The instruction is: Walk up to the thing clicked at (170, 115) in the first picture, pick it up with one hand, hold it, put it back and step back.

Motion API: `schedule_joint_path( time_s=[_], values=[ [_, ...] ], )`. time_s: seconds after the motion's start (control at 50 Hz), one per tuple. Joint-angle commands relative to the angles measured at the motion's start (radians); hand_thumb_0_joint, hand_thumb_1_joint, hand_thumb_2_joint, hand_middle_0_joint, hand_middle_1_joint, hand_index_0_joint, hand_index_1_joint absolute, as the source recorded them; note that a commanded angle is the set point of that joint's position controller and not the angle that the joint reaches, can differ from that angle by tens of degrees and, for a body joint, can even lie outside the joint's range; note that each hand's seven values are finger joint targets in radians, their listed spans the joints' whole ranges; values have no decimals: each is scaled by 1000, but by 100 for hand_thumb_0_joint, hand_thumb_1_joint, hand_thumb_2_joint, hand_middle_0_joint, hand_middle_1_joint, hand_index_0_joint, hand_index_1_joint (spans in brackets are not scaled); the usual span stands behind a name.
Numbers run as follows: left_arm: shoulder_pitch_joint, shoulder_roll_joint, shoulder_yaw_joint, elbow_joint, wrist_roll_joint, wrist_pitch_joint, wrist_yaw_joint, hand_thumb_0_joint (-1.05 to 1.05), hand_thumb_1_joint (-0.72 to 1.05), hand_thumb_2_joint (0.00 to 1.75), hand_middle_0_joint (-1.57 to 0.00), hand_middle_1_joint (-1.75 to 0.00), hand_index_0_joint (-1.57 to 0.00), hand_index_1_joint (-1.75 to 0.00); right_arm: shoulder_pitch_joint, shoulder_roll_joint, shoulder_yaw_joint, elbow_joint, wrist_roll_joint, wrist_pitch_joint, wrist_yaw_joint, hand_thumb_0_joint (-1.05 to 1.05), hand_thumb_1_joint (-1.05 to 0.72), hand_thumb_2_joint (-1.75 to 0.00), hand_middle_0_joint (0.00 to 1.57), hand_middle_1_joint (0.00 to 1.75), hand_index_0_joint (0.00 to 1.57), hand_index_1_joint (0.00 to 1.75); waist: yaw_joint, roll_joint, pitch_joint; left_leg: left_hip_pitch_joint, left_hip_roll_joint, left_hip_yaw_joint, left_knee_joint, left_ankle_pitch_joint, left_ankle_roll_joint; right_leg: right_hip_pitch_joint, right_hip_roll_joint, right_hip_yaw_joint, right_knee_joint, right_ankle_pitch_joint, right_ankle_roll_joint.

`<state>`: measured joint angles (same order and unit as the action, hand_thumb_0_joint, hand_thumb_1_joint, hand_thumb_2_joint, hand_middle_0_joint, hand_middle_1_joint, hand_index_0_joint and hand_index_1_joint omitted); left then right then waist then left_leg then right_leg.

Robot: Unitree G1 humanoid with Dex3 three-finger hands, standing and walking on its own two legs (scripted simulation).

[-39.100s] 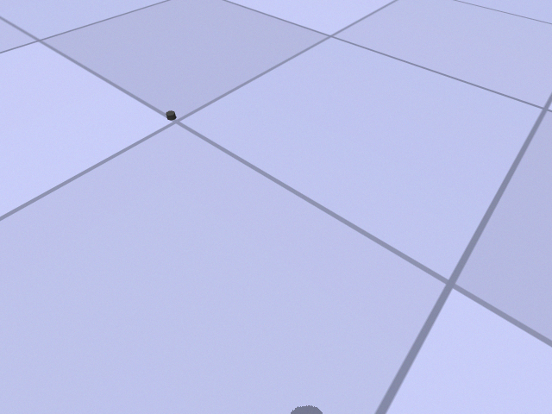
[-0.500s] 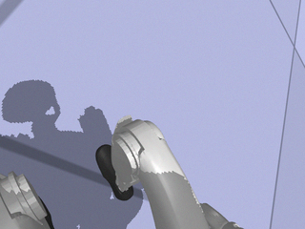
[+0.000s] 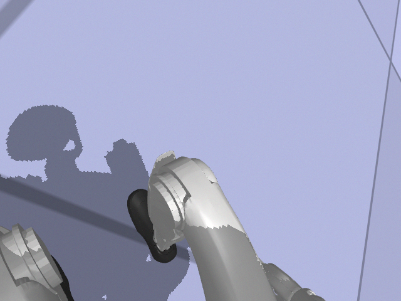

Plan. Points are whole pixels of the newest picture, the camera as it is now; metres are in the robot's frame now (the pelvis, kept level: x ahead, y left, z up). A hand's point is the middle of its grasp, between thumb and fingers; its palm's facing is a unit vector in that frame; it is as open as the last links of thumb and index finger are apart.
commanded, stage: settle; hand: left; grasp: from above
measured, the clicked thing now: out of the picture +0.49 +0.34 -0.30
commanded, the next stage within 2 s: lift in 1.02 s
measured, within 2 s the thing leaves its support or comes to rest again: leaves its support in 0.38 s
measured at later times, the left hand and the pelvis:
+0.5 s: hand out of the picture +0.47 +0.34 -0.25, palm faces -0.40 -0.15 -0.90, open 6.3 cm; pelvis +0.01 +0.00 +0.00, yaw +1 degrees
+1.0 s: hand out of the picture +0.47 +0.34 -0.16, palm faces -0.43 -0.12 -0.90, open 6.0 cm; pelvis +0.00 -0.01 +0.01, yaw +6 degrees
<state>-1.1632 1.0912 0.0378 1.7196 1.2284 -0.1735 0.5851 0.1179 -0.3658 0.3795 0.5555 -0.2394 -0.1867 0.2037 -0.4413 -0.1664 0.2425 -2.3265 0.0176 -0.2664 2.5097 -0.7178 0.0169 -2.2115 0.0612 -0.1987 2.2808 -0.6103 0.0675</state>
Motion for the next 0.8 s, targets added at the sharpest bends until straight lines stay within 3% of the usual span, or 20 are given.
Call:
schedule_joint_path(
  time_s=[0.0,0.04,0.08,0.12,0.18,0.22,0.26,0.3,0.34,0.38,0.46,0.5,0.56,0.62,0.66,0.68,0.78],
  values=[
    [-152,152,-5,-31,-4,0,0,0,59,31,-84,-56,-90,-50,209,-344,-101,27,4,11,-12,0,-90,-90,20,30,20,30,-66,544,-611,454,38,64,-282,199,-19,381,26,-90,-168,204,-85],
    [-176,149,-5,-48,1,1,-4,0,54,31,-86,-57,-93,-51,211,-353,-100,26,5,9,-11,0,-92,-90,20,30,20,30,-72,538,-585,454,40,59,-274,202,-20,348,22,-90,-167,199,-87],
    [-164,158,-9,-48,2,1,-2,0,59,37,-92,-55,-97,-50,208,-342,-99,25,5,13,-15,0,-92,-90,20,30,20,30,-67,532,-620,443,38,75,-269,205,-15,407,32,-84,-177,215,-82],
    [-175,184,11,-81,4,3,-1,0,63,36,-94,-56,-100,-51,219,-336,-101,34,8,14,-15,0,-92,-90,20,30,20,30,-45,569,-656,472,38,74,-279,232,-21,412,28,-82,-171,231,-85],
    [-191,183,26,-135,7,6,-8,0,67,34,-98,-53,-103,-48,224,-339,-110,45,8,21,-13,0,-92,-90,20,30,20,30,-37,635,-684,535,46,56,-294,275,-37,366,19,-90,-155,242,-93],
    [-186,166,20,-129,10,10,-17,0,69,30,-99,-50,-105,-44,218,-342,-117,34,9,23,-14,0,-92,-90,20,30,20,30,-45,632,-682,544,45,59,-281,285,-36,349,21,-91,-152,244,-97],
    [-202,204,49,-193,13,10,-12,0,72,30,-100,-50,-106,-44,224,-342,-132,32,12,28,-15,0,-91,-90,20,30,20,30,-21,658,-738,560,39,71,-283,293,-35,383,19,-83,-154,258,-98],
    [-209,202,70,-229,19,11,-13,0,75,30,-104,-48,-109,-43,233,-339,-144,41,14,29,-13,0,-91,-90,20,30,20,30,-10,683,-732,554,35,80,-282,289,-40,352,17,-83,-149,247,-106],
    [-202,194,81,-249,22,15,-20,0,76,27,-104,-47,-110,-41,247,-331,-154,40,12,29,-7,0,-91,-90,20,30,20,30,-17,666,-727,526,28,99,-274,280,-30,375,22,-74,-161,249,-104],
    [-224,193,105,-337,22,14,-30,0,82,32,-109,-47,-115,-42,255,-330,-173,48,16,31,-5,0,-91,-90,20,30,20,30,-1,701,-788,568,27,101,-271,317,-38,358,15,-75,-154,263,-112],
    [-190,89,65,-389,-6,29,-62,0,88,30,-113,-46,-118,-41,266,-311,-215,60,33,35,3,0,-91,-90,20,30,20,30,7,706,-846,587,21,117,-287,310,-32,365,16,-61,-171,263,-113],
    [-187,78,64,-429,-14,44,-84,0,90,31,-114,-47,-120,-41,275,-310,-245,71,46,42,3,0,-91,-90,20,30,20,30,37,722,-885,588,17,120,-305,299,-33,337,12,-55,-165,251,-115],
    [-147,20,52,-411,-29,63,-121,0,93,28,-114,-47,-121,-40,297,-295,-262,98,58,59,10,0,-90,-90,20,30,20,30,53,702,-896,577,13,123,-305,316,-29,298,10,-51,-156,254,-114],
    [-175,-66,-5,-405,-45,76,-162,0,92,26,-114,-45,-121,-39,288,-276,-274,97,77,75,9,0,-90,-90,20,30,20,30,37,610,-835,481,4,138,-315,249,-11,286,14,-37,-176,215,-110],
    [-150,-78,-16,-365,-53,81,-189,0,90,23,-113,-44,-120,-37,283,-264,-278,98,84,82,6,0,-90,-90,20,30,20,30,45,535,-790,416,-3,150,-316,205,2,300,14,-21,-192,187,-106],
    [-175,-52,-2,-413,-55,76,-201,0,87,25,-112,-43,-118,-37,292,-273,-284,98,86,85,2,0,-90,-90,20,30,20,30,59,525,-800,416,-7,155,-314,201,2,298,8,-16,-199,176,-108],
    [-216,-34,13,-479,-40,59,-243,0,86,23,-114,-40,-119,-34,285,-260,-298,70,96,104,-13,0,-91,-90,20,30,20,30,89,543,-900,486,-13,158,-335,232,-9,323,-2,-6,-188,182,-114]
  ],
)
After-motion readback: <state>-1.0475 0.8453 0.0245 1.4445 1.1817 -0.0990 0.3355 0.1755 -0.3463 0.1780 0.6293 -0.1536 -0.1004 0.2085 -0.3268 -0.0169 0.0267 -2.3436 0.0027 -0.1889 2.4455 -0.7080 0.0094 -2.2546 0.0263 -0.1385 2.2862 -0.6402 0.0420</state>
